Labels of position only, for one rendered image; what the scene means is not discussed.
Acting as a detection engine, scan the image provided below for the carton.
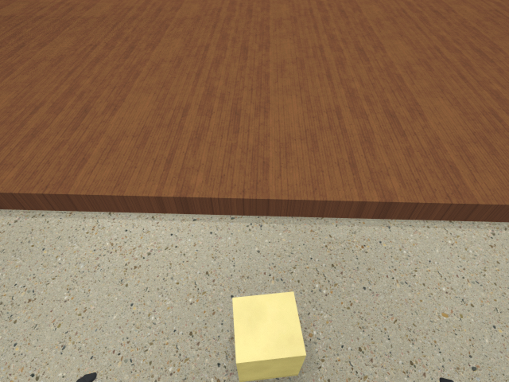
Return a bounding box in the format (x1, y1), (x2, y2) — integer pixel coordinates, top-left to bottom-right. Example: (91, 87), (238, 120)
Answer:
(232, 291), (306, 382)

